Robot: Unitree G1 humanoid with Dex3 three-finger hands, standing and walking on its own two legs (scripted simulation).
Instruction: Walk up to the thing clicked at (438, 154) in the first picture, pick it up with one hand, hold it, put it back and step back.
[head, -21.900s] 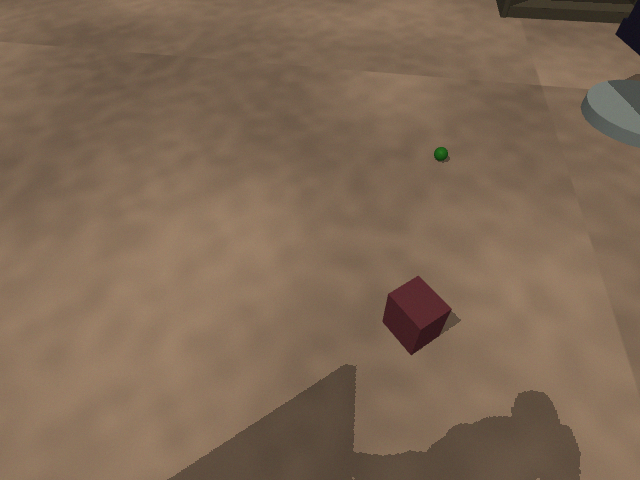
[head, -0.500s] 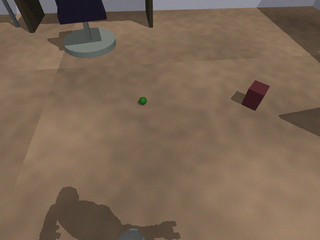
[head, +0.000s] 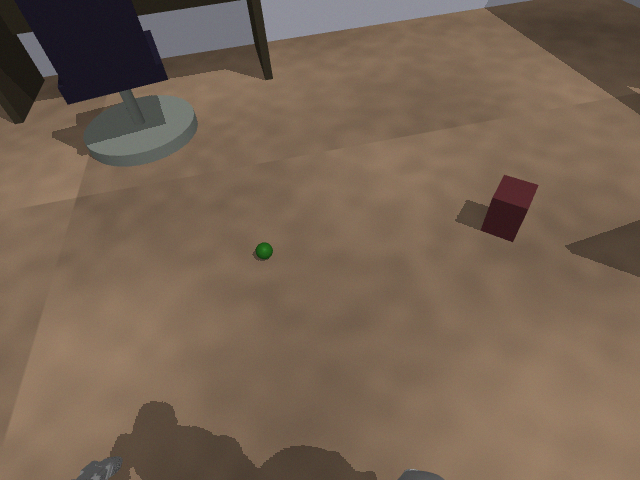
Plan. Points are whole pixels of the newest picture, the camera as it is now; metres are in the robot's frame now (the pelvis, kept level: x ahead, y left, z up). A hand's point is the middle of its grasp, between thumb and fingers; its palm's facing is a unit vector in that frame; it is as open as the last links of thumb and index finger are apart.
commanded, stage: walk up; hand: left
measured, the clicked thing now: (264, 250) +1.05 +0.30 -0.71
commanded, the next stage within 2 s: none
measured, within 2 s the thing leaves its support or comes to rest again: neither
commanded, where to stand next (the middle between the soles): +0.65 +0.04 m, yaw +1 degrees
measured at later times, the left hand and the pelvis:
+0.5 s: hand (130, 416) +0.24 +0.33 -0.14, palm faces -0.04 -0.94 -0.34, open 7.4 cm; pelvis +0.20 +0.05 +0.02, yaw +0 degrees
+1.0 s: hand (177, 290) +0.45 +0.29 -0.10, palm faces -0.02 -0.92 -0.40, open 7.4 cm; pelvis +0.38 +0.02 +0.02, yaw +0 degrees
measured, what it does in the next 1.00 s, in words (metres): walks ahead: left foot, then right foot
